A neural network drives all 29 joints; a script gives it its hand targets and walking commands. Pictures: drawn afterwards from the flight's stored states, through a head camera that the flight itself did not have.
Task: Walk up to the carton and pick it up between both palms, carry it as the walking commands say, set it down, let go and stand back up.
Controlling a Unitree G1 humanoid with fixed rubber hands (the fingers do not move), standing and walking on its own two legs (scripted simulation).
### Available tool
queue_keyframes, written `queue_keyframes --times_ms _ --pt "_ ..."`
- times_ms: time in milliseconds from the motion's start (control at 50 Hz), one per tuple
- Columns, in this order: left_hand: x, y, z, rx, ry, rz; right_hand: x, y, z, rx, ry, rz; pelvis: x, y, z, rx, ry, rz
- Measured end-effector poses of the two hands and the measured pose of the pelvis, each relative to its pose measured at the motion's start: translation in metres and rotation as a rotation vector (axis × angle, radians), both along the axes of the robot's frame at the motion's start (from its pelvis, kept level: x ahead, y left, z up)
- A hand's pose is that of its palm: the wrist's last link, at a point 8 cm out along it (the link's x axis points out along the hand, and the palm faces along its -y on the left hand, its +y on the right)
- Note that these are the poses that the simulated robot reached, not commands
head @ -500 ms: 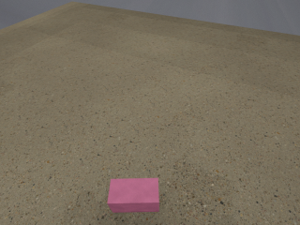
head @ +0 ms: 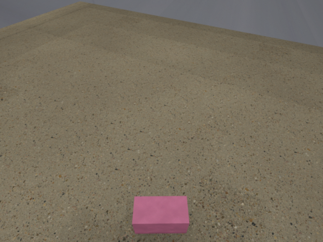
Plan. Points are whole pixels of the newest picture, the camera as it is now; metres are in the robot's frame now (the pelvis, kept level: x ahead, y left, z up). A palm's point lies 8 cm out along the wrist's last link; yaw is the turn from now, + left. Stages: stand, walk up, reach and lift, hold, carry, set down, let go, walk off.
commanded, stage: walk up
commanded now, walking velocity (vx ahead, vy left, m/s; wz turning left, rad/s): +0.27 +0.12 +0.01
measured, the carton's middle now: (160, 215) +0.43 +0.03 -0.69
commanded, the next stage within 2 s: stand in 0.82 s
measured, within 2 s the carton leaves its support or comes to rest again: neither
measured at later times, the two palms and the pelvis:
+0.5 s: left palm out of the picture +0.15 +0.22 -0.13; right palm out of the picture +0.05 -0.17 -0.15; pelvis +0.08 +0.02 +0.00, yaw +1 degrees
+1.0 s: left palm out of the picture +0.07 +0.23 -0.15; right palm out of the picture +0.06 -0.17 -0.15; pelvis +0.09 +0.02 +0.00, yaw +0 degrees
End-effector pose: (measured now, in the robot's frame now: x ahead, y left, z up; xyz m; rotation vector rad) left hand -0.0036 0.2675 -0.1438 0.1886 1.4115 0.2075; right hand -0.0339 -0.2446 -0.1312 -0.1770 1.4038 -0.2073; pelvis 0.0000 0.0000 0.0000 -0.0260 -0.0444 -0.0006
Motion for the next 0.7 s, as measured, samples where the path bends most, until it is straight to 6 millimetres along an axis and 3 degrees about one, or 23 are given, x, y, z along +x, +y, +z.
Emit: queue_keyframes --times_ms 80,160,220,280,420,560,700 --pt "0.07 0.014 0.016 -0.004 -0.146 -0.059 -0.008 0.034 0.001 0.046 0.037 -0.036 0.017 0.013 0.007 0.012 0.004 -0.006" --pt "0.13 0.011 0.021 0.008 -0.235 -0.111 -0.001 0.063 -0.008 0.087 0.057 -0.072 0.028 0.022 0.004 0.04 0.013 -0.013" --pt "0.159 -0.002 0.018 -0.001 -0.259 -0.135 0.008 0.077 -0.019 0.118 0.059 -0.101 0.037 0.024 -0.002 0.058 0.016 -0.022" --pt "0.174 -0.022 0.016 -0.028 -0.263 -0.139 0.02 0.085 -0.03 0.148 0.066 -0.119 0.049 0.026 -0.005 0.045 0.006 -0.016" --pt "0.165 -0.057 0.013 -0.119 -0.225 -0.083 0.069 0.087 -0.025 0.155 0.019 -0.074 0.071 0.026 0.003 0.02 0.02 0.007" --pt "0.137 -0.036 0.005 -0.081 -0.146 -0.026 0.095 0.058 -0.014 0.072 0.004 -0.039 0.082 0.021 0.004 0.011 0.048 0.007" --pt "0.094 -0.024 0.0 -0.06 -0.007 0.022 0.101 0.046 -0.012 0.043 0.03 -0.02 0.09 0.021 0.003 0.003 0.047 0.01"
